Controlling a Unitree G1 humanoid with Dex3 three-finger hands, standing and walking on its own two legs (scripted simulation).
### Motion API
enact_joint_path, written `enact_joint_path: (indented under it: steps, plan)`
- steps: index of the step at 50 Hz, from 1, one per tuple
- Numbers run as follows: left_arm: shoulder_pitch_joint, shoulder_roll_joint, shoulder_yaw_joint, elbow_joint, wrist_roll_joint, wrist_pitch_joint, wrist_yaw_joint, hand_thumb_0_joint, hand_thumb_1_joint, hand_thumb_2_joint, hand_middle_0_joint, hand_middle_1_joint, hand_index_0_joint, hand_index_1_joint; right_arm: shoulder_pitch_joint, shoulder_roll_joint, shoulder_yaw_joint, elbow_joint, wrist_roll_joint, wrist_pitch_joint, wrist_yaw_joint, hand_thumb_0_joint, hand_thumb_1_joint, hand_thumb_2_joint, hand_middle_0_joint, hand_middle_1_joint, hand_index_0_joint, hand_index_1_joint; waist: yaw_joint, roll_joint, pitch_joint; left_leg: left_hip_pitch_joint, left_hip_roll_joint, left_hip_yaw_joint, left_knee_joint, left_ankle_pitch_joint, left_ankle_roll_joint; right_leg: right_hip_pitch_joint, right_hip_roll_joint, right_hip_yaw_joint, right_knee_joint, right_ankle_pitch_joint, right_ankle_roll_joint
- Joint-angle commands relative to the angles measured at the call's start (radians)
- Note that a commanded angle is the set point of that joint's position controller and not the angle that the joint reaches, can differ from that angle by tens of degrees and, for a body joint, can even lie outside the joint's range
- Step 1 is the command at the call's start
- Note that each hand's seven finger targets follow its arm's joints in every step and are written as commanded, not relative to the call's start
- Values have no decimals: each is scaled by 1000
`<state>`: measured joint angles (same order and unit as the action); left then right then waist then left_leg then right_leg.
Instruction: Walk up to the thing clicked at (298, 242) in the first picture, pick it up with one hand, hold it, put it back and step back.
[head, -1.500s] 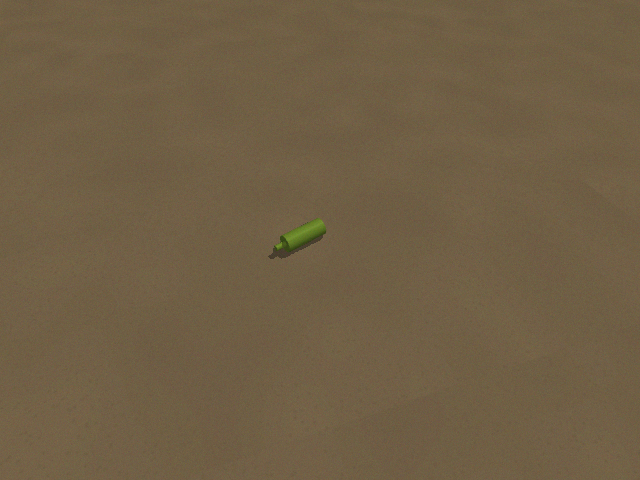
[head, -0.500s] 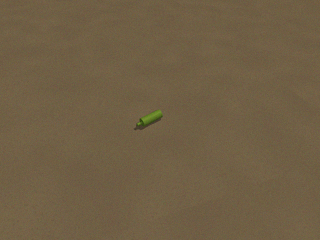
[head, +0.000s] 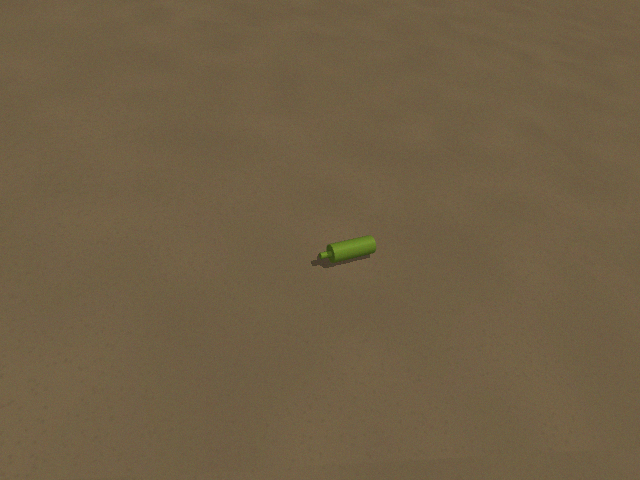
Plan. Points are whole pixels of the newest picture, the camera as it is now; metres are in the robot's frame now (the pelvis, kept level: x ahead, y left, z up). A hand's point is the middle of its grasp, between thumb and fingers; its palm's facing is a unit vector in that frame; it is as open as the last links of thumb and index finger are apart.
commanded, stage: walk up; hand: left
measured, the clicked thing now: (346, 249) +1.17 -0.17 -0.71
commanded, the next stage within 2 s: none
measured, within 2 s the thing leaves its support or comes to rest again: neither
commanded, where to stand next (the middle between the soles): +0.89 -0.55 m, yaw +25 degrees
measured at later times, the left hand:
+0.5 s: hand (203, 366) +0.33 +0.18 -0.13, palm faces +0.13 -0.94 -0.33, open 7.4 cm
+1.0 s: hand (266, 352) +0.39 +0.09 -0.17, palm faces +0.20 -0.94 -0.27, open 7.4 cm
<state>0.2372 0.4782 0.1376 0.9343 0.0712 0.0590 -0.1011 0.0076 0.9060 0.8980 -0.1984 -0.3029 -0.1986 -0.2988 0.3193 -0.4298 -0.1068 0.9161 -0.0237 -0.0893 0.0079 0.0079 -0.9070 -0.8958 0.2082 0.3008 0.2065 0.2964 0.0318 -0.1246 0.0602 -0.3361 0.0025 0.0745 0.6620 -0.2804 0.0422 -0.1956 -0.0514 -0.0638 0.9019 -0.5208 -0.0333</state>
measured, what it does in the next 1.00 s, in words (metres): walks ahead, turning left: right foot, then left foot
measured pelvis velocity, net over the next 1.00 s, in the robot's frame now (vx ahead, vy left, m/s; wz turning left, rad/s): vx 0.41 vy -0.17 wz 0.27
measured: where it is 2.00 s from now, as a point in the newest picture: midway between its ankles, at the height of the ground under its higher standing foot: (425, 360)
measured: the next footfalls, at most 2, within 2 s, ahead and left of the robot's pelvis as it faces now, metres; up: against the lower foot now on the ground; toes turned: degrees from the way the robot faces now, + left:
right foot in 0.42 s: +0.37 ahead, -0.19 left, +0.00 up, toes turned +6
left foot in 0.88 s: +0.48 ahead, -0.03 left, +0.00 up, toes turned +22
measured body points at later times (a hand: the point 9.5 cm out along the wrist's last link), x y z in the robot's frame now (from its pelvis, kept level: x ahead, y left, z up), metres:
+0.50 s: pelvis +0.22 -0.10 -0.01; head +0.26 -0.09 +0.44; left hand +0.32 +0.23 -0.10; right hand +0.30 -0.44 -0.11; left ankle +0.07 +0.07 -0.67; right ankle +0.33 -0.20 -0.72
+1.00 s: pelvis +0.41 -0.17 -0.01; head +0.43 -0.12 +0.44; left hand +0.38 +0.14 -0.15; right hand +0.57 -0.48 -0.07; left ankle +0.45 -0.04 -0.72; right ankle +0.39 -0.27 -0.64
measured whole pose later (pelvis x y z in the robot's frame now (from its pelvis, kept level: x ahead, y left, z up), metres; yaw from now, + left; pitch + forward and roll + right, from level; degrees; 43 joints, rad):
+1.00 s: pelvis +0.41 -0.17 -0.01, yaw +16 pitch -3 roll +1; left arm 0.34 0.41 0.08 0.74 0.06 0.07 -0.09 0.01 0.91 0.90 -0.20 -0.30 -0.20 -0.30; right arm 0.32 -0.41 -0.04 0.81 0.01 -0.09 -0.09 0.01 -0.90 -0.90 0.21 0.30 0.21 0.30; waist 0.02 -0.11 0.12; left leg -0.40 0.04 0.11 0.72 -0.28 0.04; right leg -0.46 0.04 -0.01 1.27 -0.51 0.02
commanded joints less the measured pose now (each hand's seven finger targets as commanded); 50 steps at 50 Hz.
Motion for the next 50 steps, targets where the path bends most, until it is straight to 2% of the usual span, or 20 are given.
enact_joint_path:
  steps: [1,3,8,17,20,21,22,23,24,29,34,37,41,42,43,44,45,46,47,50]
  plan:
    - [-93,184,13,-156,-24,-41,-6,0,900,900,-200,-300,-200,-300,45,-304,-56,-80,20,-18,-43,0,-900,-900,200,300,200,300,-34,193,4,303,333,-656,-453,-400,163,-508,-70,185,275,116,3]
    - [-60,178,18,-124,-25,-43,-5,0,900,900,-200,-300,-200,-300,72,-256,-34,-91,27,-33,-46,0,-900,-900,200,300,200,300,-23,159,26,243,250,-463,-411,-153,107,-447,-84,190,212,188,18]
    - [-76,147,3,-174,-28,-29,-18,0,900,900,-200,-300,-200,-300,127,-273,-31,-92,27,-58,-51,0,-900,-900,200,300,200,300,-20,234,51,182,177,-268,-375,303,81,-411,-66,126,107,320,45]
    - [-252,101,15,-294,-33,-39,-26,0,900,900,-200,-300,-200,-300,175,-303,-37,-136,14,-52,-73,0,-900,-900,200,300,200,300,-65,268,-8,231,195,-249,-225,572,103,-319,-59,77,-180,344,9]
    - [-103,122,45,-268,-33,-45,-18,0,900,900,-200,-300,-200,-300,92,-318,-40,-168,11,-41,-84,0,-900,-900,200,300,200,300,50,248,-98,147,216,-239,-43,668,90,-63,-23,72,-270,285,-30]
    - [22,161,67,-232,-26,-54,-10,0,900,900,-200,-300,-200,-300,86,-283,-23,-173,15,-37,-83,0,-900,-900,200,300,200,300,113,141,-154,39,164,-192,164,624,65,146,5,52,-339,336,-52]
    - [162,224,99,-210,-15,-65,5,0,900,900,-200,-300,-200,-300,129,-200,8,-172,25,-37,-81,0,-900,-900,200,300,200,300,183,-61,-216,-135,79,-138,478,373,13,305,-102,233,-417,245,-84]
    - [133,284,100,-218,-17,-72,12,0,900,900,-200,-300,-200,-300,197,-142,32,-183,29,-38,-84,0,-900,-900,200,300,200,300,110,-272,-239,-374,-50,-77,602,-240,12,422,-305,510,-534,138,-90]
    - [53,295,99,-231,-35,-71,27,0,900,900,-200,-300,-200,-300,213,-215,17,-152,25,-33,-100,0,-900,-900,200,300,200,300,83,-235,-237,-414,-21,-85,707,-258,18,395,-363,674,-629,54,-159]
    - [-51,141,45,-254,-45,-83,29,0,900,900,-200,-300,-200,-300,156,-221,1,-78,26,-20,-66,0,-900,-900,200,300,200,300,-6,0,7,-220,73,-124,513,-65,10,-56,-173,196,-594,321,-112]
    - [-18,123,33,-307,-21,-92,17,0,900,900,-200,-300,-200,-300,98,-193,7,-90,22,-13,-47,0,-900,-900,200,300,200,300,25,-40,33,-249,59,-46,221,7,-32,-11,-152,119,-629,366,-159]
    - [-3,119,23,-333,-10,-75,12,0,900,900,-200,-300,-200,-300,84,-194,5,-103,24,-10,-54,0,-900,-900,200,300,200,300,37,-35,22,-166,54,9,110,94,-25,-33,-154,104,-598,369,-120]
    - [4,123,14,-356,-7,-51,12,0,900,900,-200,-300,-200,-300,138,-200,-7,-95,28,-9,-72,0,-900,-900,200,300,200,300,-2,49,4,59,24,31,29,131,7,-156,-148,72,-460,410,-79]
    - [-5,124,12,-367,-9,-50,14,0,900,900,-200,-300,-200,-300,207,-206,-13,-86,24,-14,-80,0,-900,-900,200,300,200,300,-55,86,-17,192,13,22,-42,155,32,-222,-123,37,-327,530,-56]
    - [13,95,1,-376,-11,-55,19,0,900,900,-200,-300,-200,-300,295,-244,-27,-68,17,-20,-94,0,-900,-900,200,300,200,300,-99,183,-59,324,55,-42,-104,151,62,-282,-73,-5,-135,575,-19]
    - [73,52,-4,-379,-13,-56,26,0,900,900,-200,-300,-200,-300,350,-325,-48,-72,4,-20,-108,0,-900,-900,200,300,200,300,-124,356,-132,452,286,-418,-210,50,174,-445,27,-39,179,293,41]
    - [129,78,8,-367,-8,-41,30,0,900,900,-200,-300,-200,-300,314,-375,-61,-119,7,-19,-121,0,-900,-900,200,300,200,300,-93,309,-176,471,518,-809,-290,10,272,-562,80,82,370,-89,83]
    - [126,193,35,-356,-4,-21,35,0,900,900,-200,-300,-200,-300,244,-394,-71,-144,41,-20,-133,0,-900,-900,200,300,200,300,-80,188,-167,430,609,-895,-315,-32,342,-575,10,210,513,-84,79]
    - [88,213,34,-350,-7,-19,36,0,900,900,-200,-300,-200,-300,178,-367,-66,-148,45,-21,-141,0,-900,-900,200,300,200,300,-72,133,-148,360,584,-828,-322,-1,336,-579,-28,240,543,-37,73]
    - [56,166,44,-320,-24,-13,24,0,900,900,-200,-300,-200,-300,115,-288,-21,-139,26,-28,-128,0,-900,-900,200,300,200,300,-38,118,-51,68,330,-324,-260,193,187,-405,-24,235,411,80,48]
